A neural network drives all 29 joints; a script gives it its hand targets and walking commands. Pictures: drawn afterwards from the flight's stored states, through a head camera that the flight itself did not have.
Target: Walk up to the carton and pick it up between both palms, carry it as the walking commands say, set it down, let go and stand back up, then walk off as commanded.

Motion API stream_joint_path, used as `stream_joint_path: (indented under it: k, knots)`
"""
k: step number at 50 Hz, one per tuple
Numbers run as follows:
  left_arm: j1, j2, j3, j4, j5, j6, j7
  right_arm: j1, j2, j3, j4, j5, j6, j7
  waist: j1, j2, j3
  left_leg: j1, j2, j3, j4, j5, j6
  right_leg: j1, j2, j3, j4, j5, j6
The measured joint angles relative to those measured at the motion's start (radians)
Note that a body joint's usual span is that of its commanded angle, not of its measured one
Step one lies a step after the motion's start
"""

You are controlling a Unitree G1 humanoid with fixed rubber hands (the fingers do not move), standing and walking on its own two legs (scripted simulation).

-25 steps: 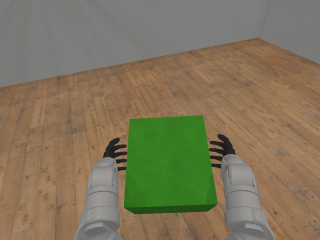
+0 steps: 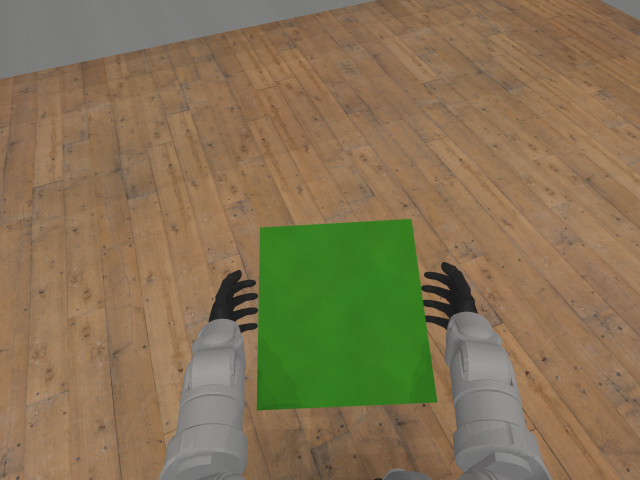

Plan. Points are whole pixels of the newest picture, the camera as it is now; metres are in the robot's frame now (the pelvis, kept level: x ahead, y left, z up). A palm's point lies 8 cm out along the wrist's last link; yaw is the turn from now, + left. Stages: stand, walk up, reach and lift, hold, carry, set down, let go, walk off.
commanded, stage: set down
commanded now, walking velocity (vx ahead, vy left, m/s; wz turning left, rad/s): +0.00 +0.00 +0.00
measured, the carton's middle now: (340, 317) +0.36 -0.03 -0.10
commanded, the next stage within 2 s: none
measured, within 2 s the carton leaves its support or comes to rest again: neither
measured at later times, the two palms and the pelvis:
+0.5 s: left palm (237, 331) +0.35 +0.14 -0.10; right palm (439, 329) +0.33 -0.18 -0.10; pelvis -0.05 +0.00 -0.06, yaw -1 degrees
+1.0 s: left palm (252, 335) +0.38 +0.13 -0.20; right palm (423, 332) +0.36 -0.18 -0.19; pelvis -0.05 -0.01 -0.14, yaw +0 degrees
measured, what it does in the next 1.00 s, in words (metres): lowers itself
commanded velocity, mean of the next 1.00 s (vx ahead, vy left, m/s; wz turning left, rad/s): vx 0.00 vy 0.00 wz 0.00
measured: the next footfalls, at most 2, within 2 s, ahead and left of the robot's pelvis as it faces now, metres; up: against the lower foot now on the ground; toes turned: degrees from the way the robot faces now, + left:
none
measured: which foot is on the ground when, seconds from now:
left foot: down 0.00-1.00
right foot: down 0.00-1.00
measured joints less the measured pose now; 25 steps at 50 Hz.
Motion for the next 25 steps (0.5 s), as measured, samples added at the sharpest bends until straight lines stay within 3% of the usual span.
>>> stream_joint_path:
  k: [11, 25]
  knots:
    - [-0.119, 0.012, 0.045, 0.026, -0.004, -0.072, 0.003, -0.113, -0.01, -0.05, 0.036, 0.004, -0.085, 0.007, 0.014, 0.003, -0.008, -0.289, 0.002, 0.017, 0.163, -0.025, 0.006, -0.293, -0.002, 0.016, 0.159, -0.017, 0.001]
    - [-0.28, 0.041, 0.1, 0.029, -0.004, -0.055, -0.026, -0.254, -0.012, -0.092, 0.02, 0.005, -0.068, -0.006, 0.028, 0.003, -0.028, -0.611, 0.011, 0.019, 0.384, -0.068, 0.001, -0.617, 0.002, 0.018, 0.38, -0.058, -0.008]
